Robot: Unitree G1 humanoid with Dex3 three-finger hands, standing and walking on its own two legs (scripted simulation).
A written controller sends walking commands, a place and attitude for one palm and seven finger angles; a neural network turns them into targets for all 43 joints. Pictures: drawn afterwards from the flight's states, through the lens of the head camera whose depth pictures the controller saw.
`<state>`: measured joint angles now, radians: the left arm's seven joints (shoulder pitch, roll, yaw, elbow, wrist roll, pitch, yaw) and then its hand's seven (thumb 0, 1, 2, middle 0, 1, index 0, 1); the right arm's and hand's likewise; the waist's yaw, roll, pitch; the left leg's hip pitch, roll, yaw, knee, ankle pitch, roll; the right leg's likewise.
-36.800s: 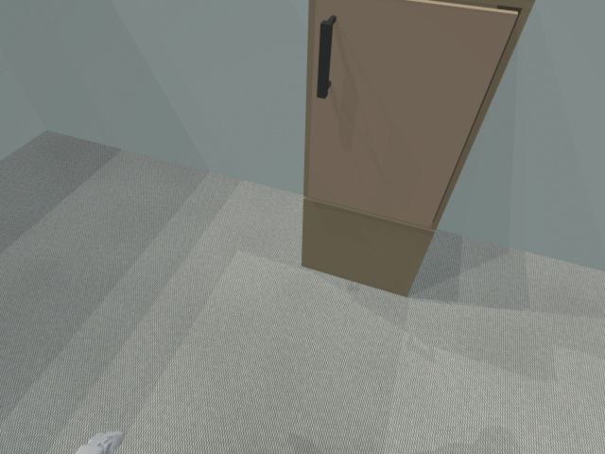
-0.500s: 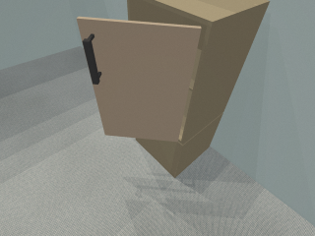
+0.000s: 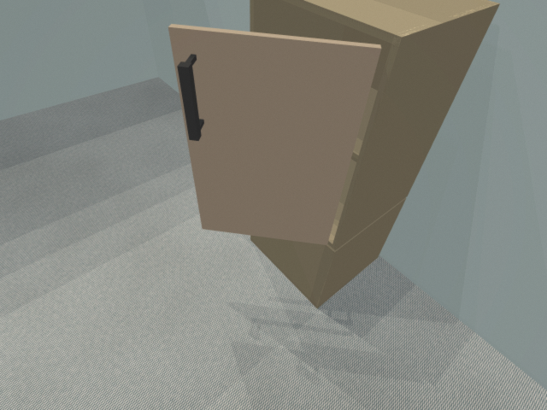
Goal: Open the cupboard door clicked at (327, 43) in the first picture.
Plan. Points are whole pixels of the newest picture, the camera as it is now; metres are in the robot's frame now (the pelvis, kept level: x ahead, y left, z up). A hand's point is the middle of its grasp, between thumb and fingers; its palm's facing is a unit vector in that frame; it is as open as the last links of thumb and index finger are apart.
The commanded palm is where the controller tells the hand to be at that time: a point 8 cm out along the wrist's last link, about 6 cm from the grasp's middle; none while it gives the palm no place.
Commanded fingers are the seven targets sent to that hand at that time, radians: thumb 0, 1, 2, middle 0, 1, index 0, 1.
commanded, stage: shuffle to correct the standing spot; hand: left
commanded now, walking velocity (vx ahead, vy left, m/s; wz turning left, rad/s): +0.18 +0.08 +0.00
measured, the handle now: (193, 99) +0.66 +0.22 +0.13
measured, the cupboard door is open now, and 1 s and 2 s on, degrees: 43 43 43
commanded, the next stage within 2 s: come to a stop and stand still in 0.34 s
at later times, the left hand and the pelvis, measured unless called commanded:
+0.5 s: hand (164, 394) +0.18 +0.20 -0.16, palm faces -0.05 -0.98 -0.18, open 7.3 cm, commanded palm none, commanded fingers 0.00 0.90 0.90 -0.20 -0.30 -0.20 -0.30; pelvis +0.09 +0.03 +0.01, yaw -3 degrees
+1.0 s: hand out of the picture +0.15 +0.23 -0.18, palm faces +0.07 -0.98 -0.20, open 7.3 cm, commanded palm none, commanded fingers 0.00 0.90 0.90 -0.20 -0.30 -0.20 -0.30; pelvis +0.08 +0.04 +0.00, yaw -1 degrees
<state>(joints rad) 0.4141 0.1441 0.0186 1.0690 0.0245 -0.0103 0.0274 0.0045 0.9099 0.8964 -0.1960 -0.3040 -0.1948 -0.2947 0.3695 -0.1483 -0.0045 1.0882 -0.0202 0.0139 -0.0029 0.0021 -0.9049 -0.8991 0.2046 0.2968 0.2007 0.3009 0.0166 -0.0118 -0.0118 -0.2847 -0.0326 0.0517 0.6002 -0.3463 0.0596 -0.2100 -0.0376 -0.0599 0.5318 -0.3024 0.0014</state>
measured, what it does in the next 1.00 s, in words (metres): steps on the spot: right foot, then left foot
